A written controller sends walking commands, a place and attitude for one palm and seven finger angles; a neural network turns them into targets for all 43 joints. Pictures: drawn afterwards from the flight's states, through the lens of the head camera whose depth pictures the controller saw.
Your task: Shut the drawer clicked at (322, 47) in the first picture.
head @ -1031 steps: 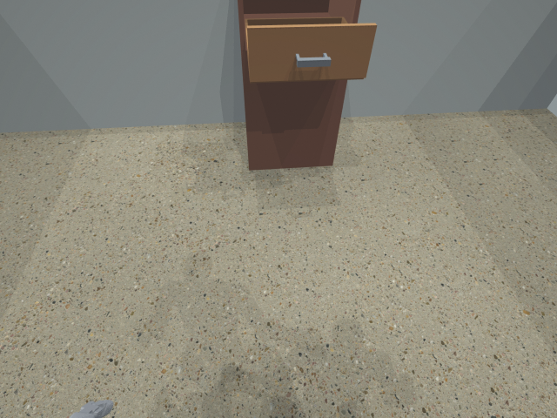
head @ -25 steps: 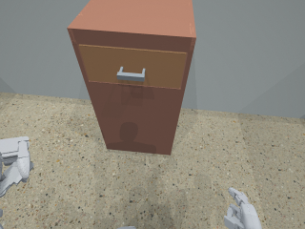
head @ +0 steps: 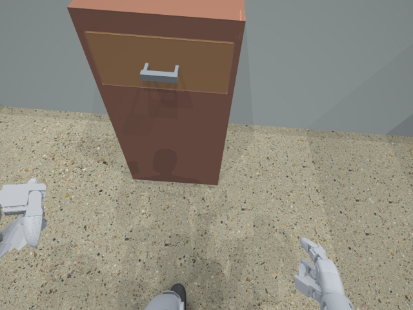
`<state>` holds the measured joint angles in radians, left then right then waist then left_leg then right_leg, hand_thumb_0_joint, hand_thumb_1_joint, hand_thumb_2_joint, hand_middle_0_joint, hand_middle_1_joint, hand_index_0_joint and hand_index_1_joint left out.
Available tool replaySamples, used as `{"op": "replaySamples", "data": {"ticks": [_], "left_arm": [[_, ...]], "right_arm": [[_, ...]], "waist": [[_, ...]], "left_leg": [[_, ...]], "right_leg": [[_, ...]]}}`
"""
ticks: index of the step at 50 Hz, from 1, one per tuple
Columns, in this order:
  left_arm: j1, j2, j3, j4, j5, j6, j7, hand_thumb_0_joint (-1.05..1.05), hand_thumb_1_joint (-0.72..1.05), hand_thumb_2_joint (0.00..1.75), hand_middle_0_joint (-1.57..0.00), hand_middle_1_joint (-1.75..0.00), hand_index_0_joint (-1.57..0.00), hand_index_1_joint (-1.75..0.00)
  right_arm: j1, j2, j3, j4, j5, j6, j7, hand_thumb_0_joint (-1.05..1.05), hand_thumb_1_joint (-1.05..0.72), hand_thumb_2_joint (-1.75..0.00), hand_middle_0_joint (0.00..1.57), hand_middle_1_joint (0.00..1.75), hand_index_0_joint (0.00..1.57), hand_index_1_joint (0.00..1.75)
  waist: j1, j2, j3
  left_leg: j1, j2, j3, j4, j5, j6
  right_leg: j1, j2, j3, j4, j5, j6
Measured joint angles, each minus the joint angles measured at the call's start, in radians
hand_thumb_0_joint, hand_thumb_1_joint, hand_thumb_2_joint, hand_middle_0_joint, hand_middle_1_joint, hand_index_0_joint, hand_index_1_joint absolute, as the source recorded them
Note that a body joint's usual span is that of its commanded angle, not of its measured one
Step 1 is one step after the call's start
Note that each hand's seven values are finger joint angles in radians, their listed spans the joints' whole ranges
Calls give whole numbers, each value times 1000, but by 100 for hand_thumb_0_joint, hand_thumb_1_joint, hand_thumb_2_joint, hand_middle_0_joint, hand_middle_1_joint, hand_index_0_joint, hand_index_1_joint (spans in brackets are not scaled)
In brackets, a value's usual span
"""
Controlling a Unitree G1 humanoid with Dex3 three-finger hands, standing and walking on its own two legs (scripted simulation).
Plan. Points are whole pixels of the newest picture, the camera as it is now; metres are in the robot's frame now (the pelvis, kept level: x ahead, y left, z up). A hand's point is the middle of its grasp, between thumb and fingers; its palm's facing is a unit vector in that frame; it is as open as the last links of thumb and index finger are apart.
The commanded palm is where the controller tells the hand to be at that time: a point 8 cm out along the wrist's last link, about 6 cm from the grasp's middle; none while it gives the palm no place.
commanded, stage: step back with the hand held close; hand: left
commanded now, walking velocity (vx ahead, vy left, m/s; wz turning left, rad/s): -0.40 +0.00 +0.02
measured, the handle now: (160, 72) +0.75 +0.18 -0.01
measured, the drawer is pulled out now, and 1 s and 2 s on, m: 0.00 0.00 0.00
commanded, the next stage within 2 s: stop stepping back and stand still in 0.20 s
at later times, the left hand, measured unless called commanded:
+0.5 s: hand out of the picture +0.06 +0.23 +0.19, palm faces +0.31 -0.79 -0.53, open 3.3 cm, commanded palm +0.01 +0.27 +0.19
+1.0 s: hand out of the picture +0.02 +0.24 +0.19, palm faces +0.39 -0.79 -0.48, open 3.3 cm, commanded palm -0.04 +0.28 +0.19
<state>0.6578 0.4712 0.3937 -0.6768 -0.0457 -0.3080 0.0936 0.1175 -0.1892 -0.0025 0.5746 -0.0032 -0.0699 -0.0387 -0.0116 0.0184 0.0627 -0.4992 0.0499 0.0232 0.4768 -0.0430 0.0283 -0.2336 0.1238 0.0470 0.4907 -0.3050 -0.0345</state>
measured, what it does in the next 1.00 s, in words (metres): walks backwards: right foot, then left foot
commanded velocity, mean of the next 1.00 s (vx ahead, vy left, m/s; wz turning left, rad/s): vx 0.03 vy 0.01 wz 0.00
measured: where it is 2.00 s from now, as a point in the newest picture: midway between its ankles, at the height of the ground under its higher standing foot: outside the picture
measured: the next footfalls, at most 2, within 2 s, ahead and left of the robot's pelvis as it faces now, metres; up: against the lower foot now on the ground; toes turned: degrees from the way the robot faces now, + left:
right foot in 0.48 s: -0.10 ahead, -0.09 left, +0.00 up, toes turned +4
left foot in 0.72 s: -0.10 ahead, +0.14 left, +0.00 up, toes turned +2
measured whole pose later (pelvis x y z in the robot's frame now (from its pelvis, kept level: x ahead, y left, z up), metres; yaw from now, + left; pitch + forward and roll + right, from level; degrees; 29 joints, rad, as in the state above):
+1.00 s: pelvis -0.17 +0.00 +0.00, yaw +0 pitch -2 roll -1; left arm 0.60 0.41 0.39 -0.56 -0.02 -0.24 0.15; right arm 0.25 -0.18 0.01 0.63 0.00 -0.13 -0.05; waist -0.02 0.02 0.00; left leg -0.34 0.03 0.04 0.75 -0.40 0.02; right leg -0.27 0.02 -0.08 0.57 -0.26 -0.04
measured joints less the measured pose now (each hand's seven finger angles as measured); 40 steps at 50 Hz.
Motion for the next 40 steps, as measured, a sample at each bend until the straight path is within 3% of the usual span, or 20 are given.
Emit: {"op": "replaySamples", "data": {"ticks": [3, 5, 7, 8, 9, 12, 15, 18, 21, 24, 26, 28, 30, 32, 36, 40], "left_arm": [[30, 27, 23, 16, -2, -2, 6, 2, 88, 90, -141, -159, -141, -160], [27, 16, 31, 49, -2, 7, 14, 2, 88, 90, -141, -159, -141, -160], [6, -13, 34, 90, -3, 20, 23, 1, 88, 90, -141, -160, -141, -160], [-9, -30, 29, 107, -4, 28, 28, 1, 88, 90, -141, -160, -141, -160], [-31, -45, 19, 122, -5, 35, 31, 1, 88, 90, -141, -160, -141, -160], [-110, -58, -14, 165, -3, 54, 32, 2, 89, 90, -141, -160, -141, -160], [-108, -56, -46, 129, -2, 84, 21, 2, 89, 90, -141, -160, -141, -160], [-57, -35, -47, 35, -3, 92, 21, 2, 89, 90, -141, -160, -141, -160], [17, -5, -5, -30, -9, 87, 31, 2, 89, 90, -141, -160, -141, -160], [56, 25, 46, -17, -8, 88, 48, 2, 89, 90, -141, -160, -141, -160], [38, -7, 35, 30, -10, 95, 49, 2, 89, 90, -141, -160, -141, -160], [13, -43, 8, 84, -10, 103, 48, 2, 89, 90, -141, -160, -141, -160], [-7, -74, -16, 136, -7, 112, 50, 2, 89, 90, -141, -160, -141, -160], [-25, -106, -38, 178, 2, 117, 56, 2, 89, 90, -141, -160, -141, -160], [-51, -149, -87, 193, 23, 122, 64, 2, 89, 90, -141, -160, -141, -160], [-54, -113, -59, 137, 33, 111, 65, 2, 89, 90, -141, -160, -141, -160]], "right_arm": [[38, -1, -12, 4, 11, 27, -9, 1, -90, -90, 21, 30, 20, 30], [59, -7, -22, 19, 6, 44, -16, 1, -90, -90, 21, 30, 20, 30], [66, -21, -23, 23, 3, 57, -28, 1, -90, -90, 21, 30, 20, 30], [65, -34, -22, 19, 3, 59, -34, 1, -90, -90, 21, 30, 20, 30], [59, -47, -24, 14, 5, 58, -39, 1, -90, -90, 21, 30, 20, 30], [16, -33, -30, 24, 5, 40, -32, 1, -91, -90, 20, 30, 20, 30], [15, -13, -12, 4, -11, -7, -15, 1, -91, -90, 20, 30, 20, 30], [39, 12, 6, -12, -8, -39, 4, 1, -91, -90, 20, 30, 20, 30], [77, 35, 20, -22, -5, -42, 8, 1, -90, -90, 21, 30, 20, 30], [115, 51, 29, -20, -3, -29, -1, 1, -90, -90, 21, 30, 20, 30], [111, 31, 24, 11, -4, -12, -6, 1, -90, -90, 21, 30, 20, 30], [119, 9, 15, 63, -7, 3, -11, 1, -90, -90, 21, 30, 20, 30], [152, -7, 7, 96, 4, 11, -19, 1, -90, -90, 21, 30, 20, 30], [185, -24, -2, 111, 8, 5, -33, 1, -90, -90, 21, 30, 20, 30], [222, -68, -27, 114, 6, -32, -60, 1, -90, -90, 21, 30, 20, 30], [186, -49, -28, 99, 2, -61, -61, 2, -91, -90, 20, 30, 20, 30]], "waist": [[-3, -17, -65], [7, -35, -111], [11, -40, -131], [8, -30, -128], [4, -17, -120], [21, -68, -48], [20, -69, -9], [18, -58, -5], [8, -43, -33], [0, -56, -82], [14, -29, -89], [20, -20, -98], [22, -33, -128], [18, -45, -152], [-8, -32, -157], [-7, -91, -95]], "left_leg": [[-26, -38, -32, 194, -211, -15], [-14, -66, -33, 304, -280, -23], [53, -71, -28, 245, -251, -28], [101, -63, -31, 161, -175, -26], [137, -60, -38, 81, -175, -6], [149, -97, -6, 13, -147, 30], [142, -84, 1, -23, -83, 29], [132, -56, -1, -47, -43, 21], [118, -31, -2, -57, -22, 11], [70, -45, 7, -20, -100, -11], [8, -46, -12, 119, -226, -32], [-22, -58, -15, 296, -241, -38], [-8, -65, 1, 376, -244, -38], [51, -53, 17, 335, -267, -25], [229, -18, 20, 76, -290, 8], [254, -44, 55, 70, -224, -9]], "right_leg": [[11, -13, -1, -22, 14, -8], [11, -33, 10, -45, 30, -5], [5, -44, 15, -56, 46, 2], [-5, -41, 10, -48, 49, 7], [-25, -38, 0, -26, 45, 14], [-115, -68, 33, 131, -32, 51], [-181, -52, 34, 290, -140, 53], [-179, -53, 8, 351, -149, 55], [-91, -75, -31, 260, -156, 46], [58, -113, -57, 23, -181, 18], [52, -105, -55, -31, -42, 5], [55, -109, -54, -39, 20, 10], [61, -126, -53, -52, 29, 18], [58, -138, -57, -49, 25, 21], [32, -139, -94, 17, -7, 36], [-18, -164, -62, 163, -76, 41]]}}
